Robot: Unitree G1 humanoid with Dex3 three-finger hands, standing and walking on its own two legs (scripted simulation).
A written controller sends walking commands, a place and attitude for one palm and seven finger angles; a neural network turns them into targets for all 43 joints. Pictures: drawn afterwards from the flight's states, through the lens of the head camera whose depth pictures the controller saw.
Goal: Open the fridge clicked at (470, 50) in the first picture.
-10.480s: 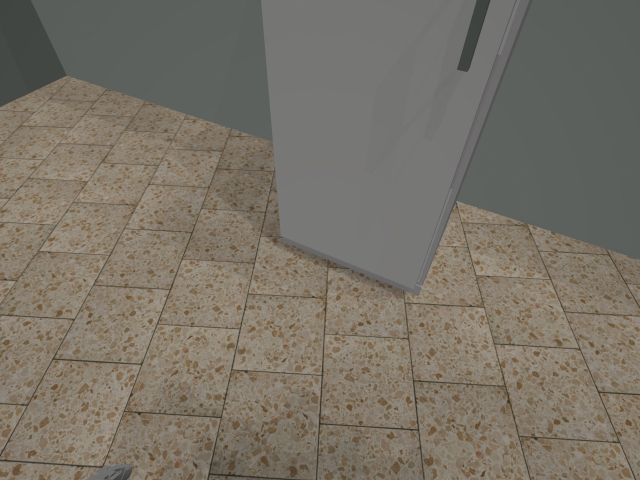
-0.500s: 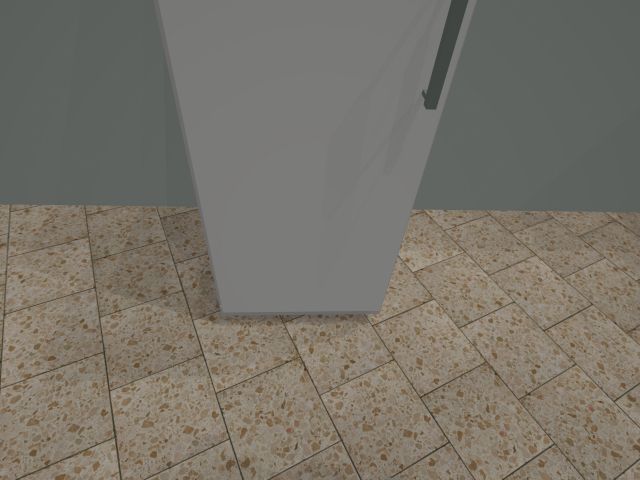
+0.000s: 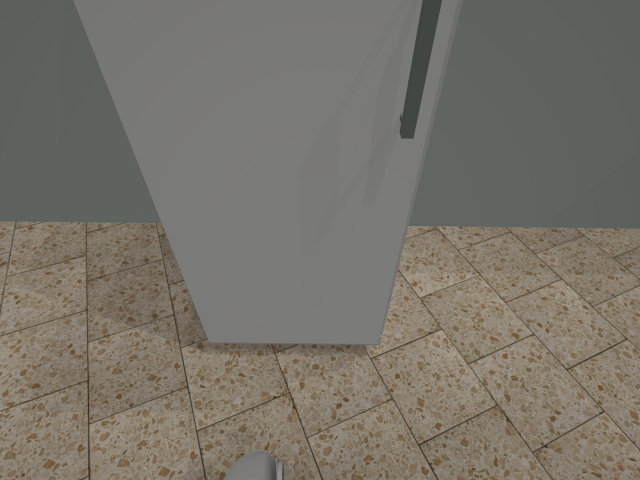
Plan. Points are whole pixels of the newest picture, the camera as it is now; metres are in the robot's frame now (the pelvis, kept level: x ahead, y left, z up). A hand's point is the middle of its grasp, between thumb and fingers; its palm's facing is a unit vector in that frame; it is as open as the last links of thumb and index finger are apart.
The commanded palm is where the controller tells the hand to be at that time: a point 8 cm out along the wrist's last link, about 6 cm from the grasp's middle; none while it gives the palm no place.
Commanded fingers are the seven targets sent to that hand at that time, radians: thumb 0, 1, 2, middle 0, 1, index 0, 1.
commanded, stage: take the last steps up to it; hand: right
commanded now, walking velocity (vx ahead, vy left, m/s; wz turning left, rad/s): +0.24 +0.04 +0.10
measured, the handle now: (418, 53) +0.65 -0.10 +0.25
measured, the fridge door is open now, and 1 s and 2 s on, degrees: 0 0 0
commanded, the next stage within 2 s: come to a stop and stand still in 0.16 s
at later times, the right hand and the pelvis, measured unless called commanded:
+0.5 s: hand (428, 448) +0.23 -0.15 -0.17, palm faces +0.00 +0.97 -0.24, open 7.2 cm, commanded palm none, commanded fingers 0.00 -0.90 -0.90 0.20 0.30 0.20 0.30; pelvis +0.15 +0.04 -0.01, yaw +2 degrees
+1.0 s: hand out of the picture +0.15 -0.18 -0.18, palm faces -0.04 +0.98 -0.20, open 7.4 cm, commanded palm none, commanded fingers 0.00 -0.90 -0.90 0.20 0.30 0.20 0.30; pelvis +0.12 +0.01 +0.00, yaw +4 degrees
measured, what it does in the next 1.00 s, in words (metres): walks ahead: left foot, then right foot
